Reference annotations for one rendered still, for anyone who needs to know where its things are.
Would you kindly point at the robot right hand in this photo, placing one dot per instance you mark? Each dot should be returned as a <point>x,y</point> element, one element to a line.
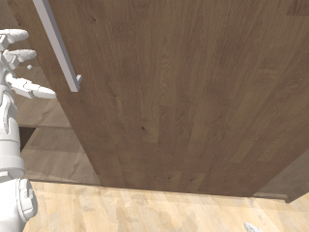
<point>251,228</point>

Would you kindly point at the left robot forearm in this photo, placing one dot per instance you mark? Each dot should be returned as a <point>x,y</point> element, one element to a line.
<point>11,164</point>

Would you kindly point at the handle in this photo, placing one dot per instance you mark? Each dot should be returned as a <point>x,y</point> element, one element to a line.
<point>55,38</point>

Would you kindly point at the wardrobe door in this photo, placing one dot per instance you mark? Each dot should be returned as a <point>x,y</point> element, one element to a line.
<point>292,177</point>
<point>190,96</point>

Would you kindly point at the left robot upper arm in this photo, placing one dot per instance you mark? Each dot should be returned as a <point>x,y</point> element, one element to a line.
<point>18,203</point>

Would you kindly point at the robot left hand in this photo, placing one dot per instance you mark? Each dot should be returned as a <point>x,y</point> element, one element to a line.
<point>10,60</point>

